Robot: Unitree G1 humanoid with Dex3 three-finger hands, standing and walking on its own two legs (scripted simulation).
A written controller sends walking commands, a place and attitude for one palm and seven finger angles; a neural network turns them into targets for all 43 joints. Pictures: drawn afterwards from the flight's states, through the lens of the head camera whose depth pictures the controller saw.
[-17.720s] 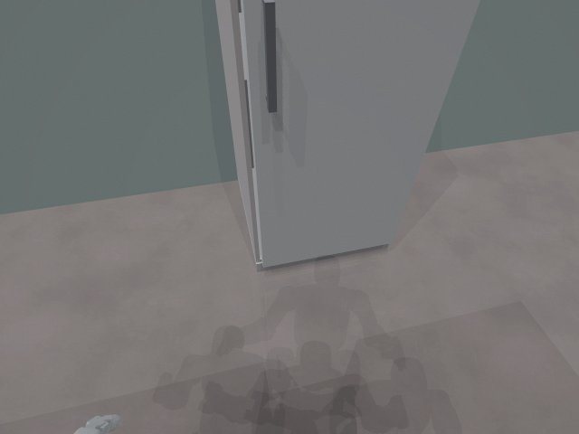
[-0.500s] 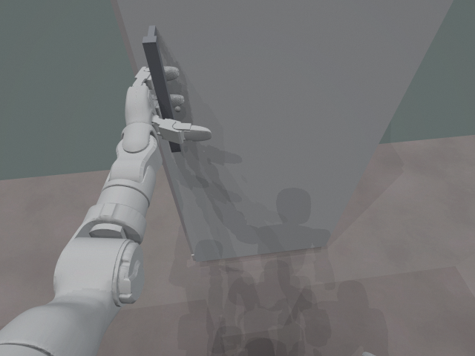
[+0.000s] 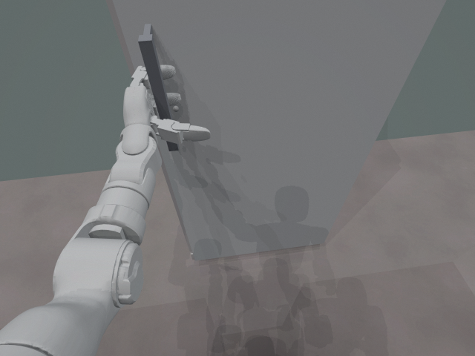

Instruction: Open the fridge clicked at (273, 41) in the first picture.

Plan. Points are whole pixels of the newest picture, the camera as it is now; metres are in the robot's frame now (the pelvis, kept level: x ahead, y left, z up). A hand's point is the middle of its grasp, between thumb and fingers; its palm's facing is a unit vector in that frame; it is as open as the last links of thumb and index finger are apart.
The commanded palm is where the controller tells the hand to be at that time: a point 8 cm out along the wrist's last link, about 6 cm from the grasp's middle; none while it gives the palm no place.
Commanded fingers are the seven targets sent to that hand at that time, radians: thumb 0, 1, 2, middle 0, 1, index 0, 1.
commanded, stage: slide the fingers in behind the handle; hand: left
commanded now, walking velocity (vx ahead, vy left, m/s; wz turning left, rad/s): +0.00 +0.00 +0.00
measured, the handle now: (162, 95) +0.53 +0.14 +0.16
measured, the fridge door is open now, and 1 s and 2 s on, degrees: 0 0 0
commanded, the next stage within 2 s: grip the handle and tug to test in 0.22 s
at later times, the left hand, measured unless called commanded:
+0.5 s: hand (175, 108) +0.48 +0.11 +0.17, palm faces +0.12 -0.99 +0.01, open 13.3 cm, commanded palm +0.45 +0.15 +0.16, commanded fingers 0.00 -0.03 0.50 -0.35 -1.27 -0.35 -1.27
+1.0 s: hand (173, 107) +0.48 +0.11 +0.17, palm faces +0.13 -0.99 +0.00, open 5.7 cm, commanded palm +0.45 +0.16 +0.16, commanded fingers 0.00 0.90 0.90 -0.45 -1.40 -0.45 -1.40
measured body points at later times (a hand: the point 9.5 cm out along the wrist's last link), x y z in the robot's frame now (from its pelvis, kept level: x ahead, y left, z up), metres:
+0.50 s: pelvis +0.00 +0.00 +0.00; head +0.04 +0.00 +0.45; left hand +0.47 +0.16 +0.17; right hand +0.08 -0.24 -0.13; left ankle -0.03 +0.12 -0.73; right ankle +0.03 -0.12 -0.73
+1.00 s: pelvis +0.00 +0.00 +0.00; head +0.04 -0.01 +0.45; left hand +0.47 +0.16 +0.17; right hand +0.06 -0.25 -0.13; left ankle -0.03 +0.12 -0.73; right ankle +0.03 -0.12 -0.73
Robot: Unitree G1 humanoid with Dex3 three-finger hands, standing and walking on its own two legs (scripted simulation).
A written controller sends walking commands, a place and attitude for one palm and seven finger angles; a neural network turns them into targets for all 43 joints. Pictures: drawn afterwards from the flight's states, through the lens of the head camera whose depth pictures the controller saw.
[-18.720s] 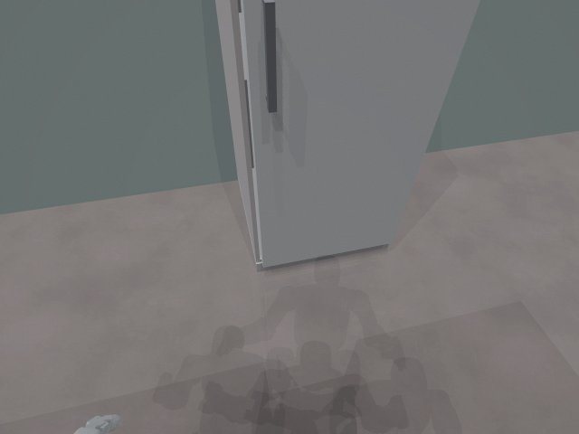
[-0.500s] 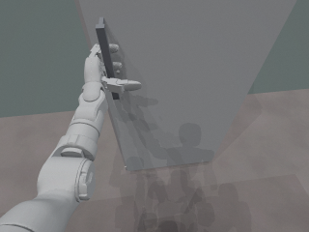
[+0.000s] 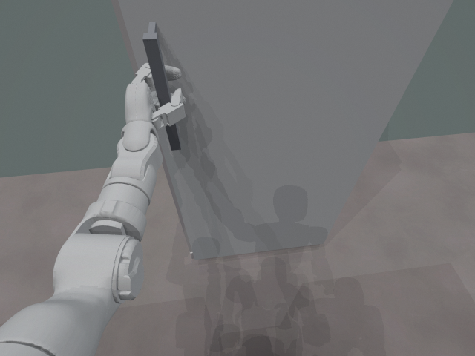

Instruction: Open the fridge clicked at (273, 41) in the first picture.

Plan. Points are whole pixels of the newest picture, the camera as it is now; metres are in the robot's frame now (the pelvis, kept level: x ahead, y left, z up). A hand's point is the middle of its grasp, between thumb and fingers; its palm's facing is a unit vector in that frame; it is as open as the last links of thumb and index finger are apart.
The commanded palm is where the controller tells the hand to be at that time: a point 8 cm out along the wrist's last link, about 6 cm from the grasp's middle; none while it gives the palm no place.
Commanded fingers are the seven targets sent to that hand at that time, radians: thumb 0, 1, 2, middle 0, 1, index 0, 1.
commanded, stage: grip the handle and tug to test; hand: left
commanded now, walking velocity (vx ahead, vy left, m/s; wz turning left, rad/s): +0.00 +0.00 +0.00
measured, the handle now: (165, 93) +0.53 +0.14 +0.16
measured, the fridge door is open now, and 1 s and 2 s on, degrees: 0 0 18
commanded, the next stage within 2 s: pull the door a little, standing still in 0.74 s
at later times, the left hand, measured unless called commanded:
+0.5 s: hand (178, 106) +0.48 +0.10 +0.17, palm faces +0.13 -0.99 +0.00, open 5.4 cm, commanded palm +0.44 +0.14 +0.16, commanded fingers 0.00 0.90 0.90 -0.45 -1.40 -0.45 -1.40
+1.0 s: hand (177, 107) +0.48 +0.11 +0.17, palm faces +0.11 -0.99 +0.01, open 5.4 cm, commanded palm +0.43 +0.16 +0.16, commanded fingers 0.00 0.90 0.90 -0.45 -1.40 -0.45 -1.40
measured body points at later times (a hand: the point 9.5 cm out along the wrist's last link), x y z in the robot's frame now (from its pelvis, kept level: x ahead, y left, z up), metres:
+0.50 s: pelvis +0.00 +0.00 +0.00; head +0.04 -0.01 +0.45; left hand +0.47 +0.16 +0.17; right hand +0.06 -0.25 -0.13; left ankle -0.03 +0.12 -0.73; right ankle +0.03 -0.12 -0.73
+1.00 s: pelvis +0.04 +0.00 +0.00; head +0.06 -0.01 +0.45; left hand +0.47 +0.16 +0.17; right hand +0.15 -0.24 -0.11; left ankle -0.03 +0.12 -0.73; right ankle +0.03 -0.12 -0.73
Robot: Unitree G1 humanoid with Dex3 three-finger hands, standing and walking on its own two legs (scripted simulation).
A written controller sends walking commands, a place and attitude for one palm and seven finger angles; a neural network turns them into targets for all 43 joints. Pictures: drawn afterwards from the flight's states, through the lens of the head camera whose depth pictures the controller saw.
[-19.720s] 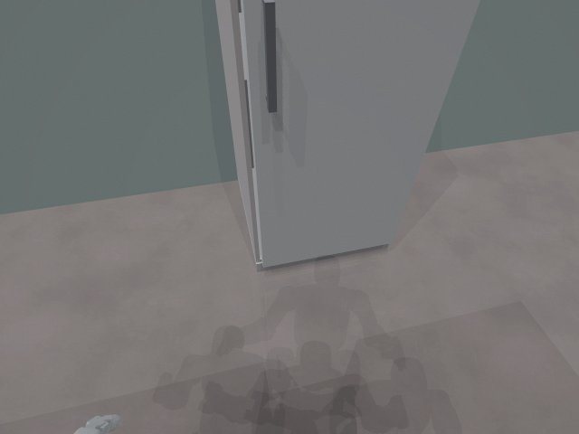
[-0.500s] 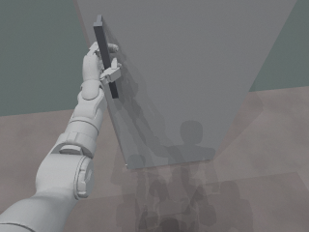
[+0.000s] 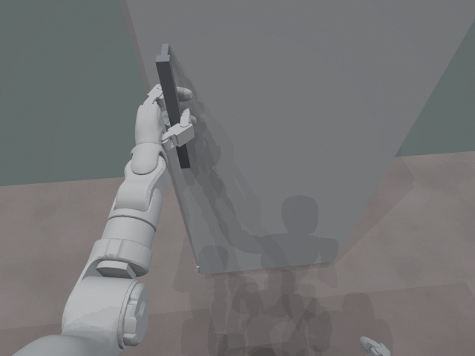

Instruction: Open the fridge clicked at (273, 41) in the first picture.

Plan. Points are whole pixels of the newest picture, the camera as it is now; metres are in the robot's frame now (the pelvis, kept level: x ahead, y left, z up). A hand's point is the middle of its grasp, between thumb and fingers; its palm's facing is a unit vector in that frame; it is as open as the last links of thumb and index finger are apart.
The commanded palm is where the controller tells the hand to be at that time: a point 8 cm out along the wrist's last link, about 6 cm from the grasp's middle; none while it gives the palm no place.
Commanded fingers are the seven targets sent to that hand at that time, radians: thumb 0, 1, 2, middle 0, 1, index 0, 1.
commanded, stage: pull the door a little, standing still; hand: left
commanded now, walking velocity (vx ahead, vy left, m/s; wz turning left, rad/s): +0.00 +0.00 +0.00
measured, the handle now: (176, 113) +0.49 +0.14 +0.15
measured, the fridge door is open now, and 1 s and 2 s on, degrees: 0 18 47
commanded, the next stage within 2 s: walk backward, drawing the door open in 0.38 s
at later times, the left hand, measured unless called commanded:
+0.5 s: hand (192, 158) +0.37 +0.09 +0.16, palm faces +0.07 -1.00 +0.02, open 6.3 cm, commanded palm +0.35 +0.14 +0.16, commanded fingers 0.00 0.90 0.90 -0.45 -1.40 -0.45 -1.40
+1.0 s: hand (212, 202) +0.30 +0.05 +0.15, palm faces +0.21 -0.95 -0.24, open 6.5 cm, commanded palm +0.25 +0.10 +0.16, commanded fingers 0.00 0.90 0.90 -0.45 -1.40 -0.45 -1.40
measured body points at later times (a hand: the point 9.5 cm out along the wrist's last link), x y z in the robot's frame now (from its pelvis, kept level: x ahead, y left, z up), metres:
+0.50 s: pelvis +0.05 +0.00 +0.01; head +0.05 -0.03 +0.46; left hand +0.36 +0.14 +0.16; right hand +0.19 -0.24 -0.10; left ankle -0.07 +0.12 -0.72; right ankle +0.00 -0.12 -0.74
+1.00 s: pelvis +0.05 -0.09 +0.00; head +0.12 -0.13 +0.44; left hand +0.28 +0.10 +0.17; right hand +0.26 -0.26 -0.12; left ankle +0.03 +0.04 -0.66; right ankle +0.05 -0.10 -0.74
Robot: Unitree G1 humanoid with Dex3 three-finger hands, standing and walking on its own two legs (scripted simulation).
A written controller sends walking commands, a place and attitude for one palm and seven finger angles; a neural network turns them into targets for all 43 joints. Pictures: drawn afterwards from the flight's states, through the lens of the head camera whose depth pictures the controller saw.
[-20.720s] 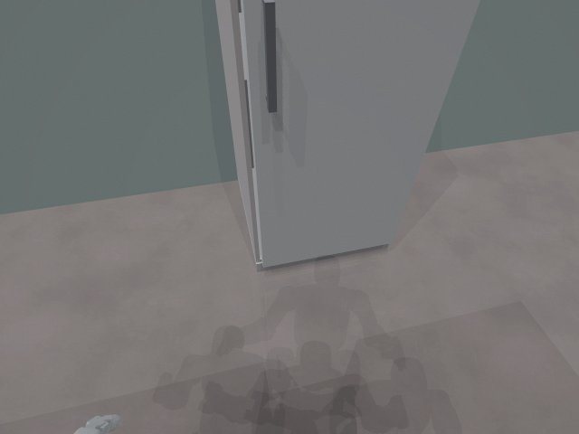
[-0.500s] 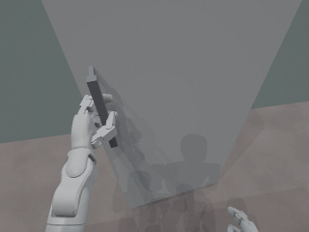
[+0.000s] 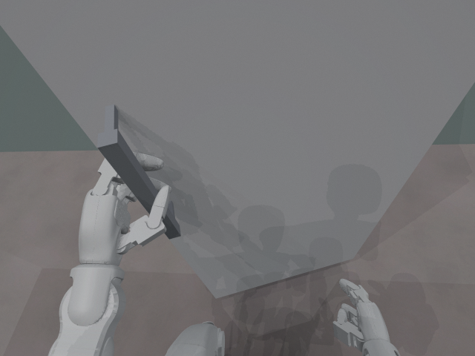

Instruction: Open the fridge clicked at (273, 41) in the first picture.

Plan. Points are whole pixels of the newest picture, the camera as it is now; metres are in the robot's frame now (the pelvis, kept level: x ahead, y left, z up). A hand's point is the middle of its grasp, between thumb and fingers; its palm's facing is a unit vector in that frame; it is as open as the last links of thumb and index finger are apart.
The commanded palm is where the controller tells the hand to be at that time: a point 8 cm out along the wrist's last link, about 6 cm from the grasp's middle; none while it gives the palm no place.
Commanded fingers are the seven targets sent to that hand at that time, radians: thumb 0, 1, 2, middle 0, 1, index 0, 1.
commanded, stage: walk backward, drawing the door open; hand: left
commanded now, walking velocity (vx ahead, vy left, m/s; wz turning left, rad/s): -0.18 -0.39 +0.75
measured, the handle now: (148, 184) +0.32 +0.13 +0.15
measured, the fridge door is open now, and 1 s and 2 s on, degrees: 18 47 67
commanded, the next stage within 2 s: stop walking and hold the door back in 1.46 s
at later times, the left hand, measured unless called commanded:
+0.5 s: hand (196, 286) +0.19 +0.04 +0.15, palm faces +0.47 -0.86 -0.21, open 6.5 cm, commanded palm +0.13 +0.08 +0.15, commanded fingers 0.00 0.90 0.90 -0.45 -1.40 -0.45 -1.40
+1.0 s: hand out of the picture +0.09 -0.06 +0.15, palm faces +0.77 -0.58 -0.25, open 6.4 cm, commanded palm +0.02 -0.06 +0.15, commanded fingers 0.00 0.90 0.90 -0.45 -1.40 -0.45 -1.40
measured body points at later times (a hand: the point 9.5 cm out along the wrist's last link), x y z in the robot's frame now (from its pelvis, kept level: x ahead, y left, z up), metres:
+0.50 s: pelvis -0.03 -0.19 -0.02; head +0.02 -0.18 +0.42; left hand +0.16 +0.09 +0.16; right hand +0.21 -0.35 -0.12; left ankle -0.01 -0.01 -0.70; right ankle -0.01 -0.36 -0.74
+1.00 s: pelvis -0.01 -0.37 -0.01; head +0.03 -0.34 +0.43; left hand +0.04 -0.04 +0.16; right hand +0.27 -0.43 -0.12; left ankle -0.07 -0.26 -0.66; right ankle +0.09 -0.48 -0.74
